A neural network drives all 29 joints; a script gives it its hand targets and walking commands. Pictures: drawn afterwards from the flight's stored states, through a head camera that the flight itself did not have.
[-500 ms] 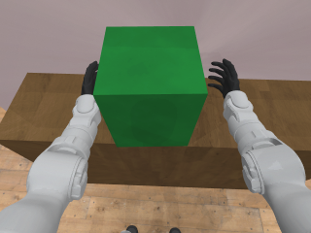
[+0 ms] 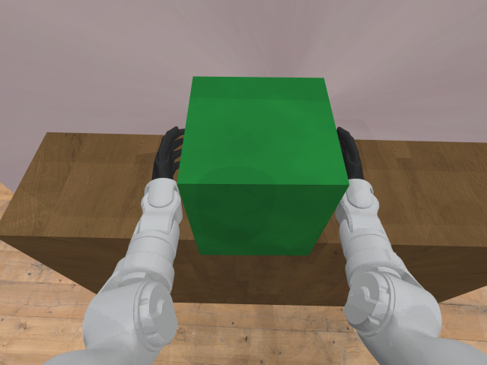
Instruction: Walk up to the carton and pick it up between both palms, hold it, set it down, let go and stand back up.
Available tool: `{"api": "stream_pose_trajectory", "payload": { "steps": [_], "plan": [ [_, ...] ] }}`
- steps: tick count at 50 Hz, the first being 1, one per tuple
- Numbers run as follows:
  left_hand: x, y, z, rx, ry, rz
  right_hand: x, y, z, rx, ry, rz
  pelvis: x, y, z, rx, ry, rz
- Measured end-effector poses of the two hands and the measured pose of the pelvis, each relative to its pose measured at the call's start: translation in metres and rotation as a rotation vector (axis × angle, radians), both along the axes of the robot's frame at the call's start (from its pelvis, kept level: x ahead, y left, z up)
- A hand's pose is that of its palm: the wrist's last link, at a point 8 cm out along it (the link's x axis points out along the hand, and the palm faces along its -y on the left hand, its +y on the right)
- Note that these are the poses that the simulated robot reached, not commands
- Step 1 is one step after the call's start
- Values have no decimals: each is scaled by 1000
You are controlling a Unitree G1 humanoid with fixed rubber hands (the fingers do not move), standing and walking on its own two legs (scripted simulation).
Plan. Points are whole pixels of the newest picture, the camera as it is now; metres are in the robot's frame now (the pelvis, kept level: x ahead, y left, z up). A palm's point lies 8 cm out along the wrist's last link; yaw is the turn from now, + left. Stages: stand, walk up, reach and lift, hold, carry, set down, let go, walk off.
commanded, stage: reach and lift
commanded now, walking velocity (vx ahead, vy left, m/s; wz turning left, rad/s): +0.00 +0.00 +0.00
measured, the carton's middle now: (256, 174) +0.44 -0.01 +0.01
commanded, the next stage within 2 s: none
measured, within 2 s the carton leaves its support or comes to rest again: leaves its support in 1.34 s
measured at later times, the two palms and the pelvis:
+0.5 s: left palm (166, 172) +0.41 +0.15 +0.05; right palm (348, 171) +0.42 -0.17 +0.05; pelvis +0.01 +0.00 +0.00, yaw -1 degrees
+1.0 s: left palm (166, 173) +0.41 +0.15 +0.05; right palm (348, 172) +0.42 -0.17 +0.05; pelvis +0.01 +0.00 +0.00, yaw -1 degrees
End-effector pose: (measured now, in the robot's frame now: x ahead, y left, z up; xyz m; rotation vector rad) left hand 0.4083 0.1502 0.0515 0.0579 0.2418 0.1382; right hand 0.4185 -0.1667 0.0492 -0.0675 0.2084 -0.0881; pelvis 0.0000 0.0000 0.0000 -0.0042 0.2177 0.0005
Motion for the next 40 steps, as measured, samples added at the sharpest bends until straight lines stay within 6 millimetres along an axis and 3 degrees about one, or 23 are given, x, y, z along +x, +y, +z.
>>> {"api": "stream_pose_trajectory", "payload": {
  "steps": [40],
  "plan": [
    [4, 0, -2, -13, 0, 10, 3, 0, 1, -13, 0, -4, 11, 0, 1, 1, -31, -16]
  ]
}}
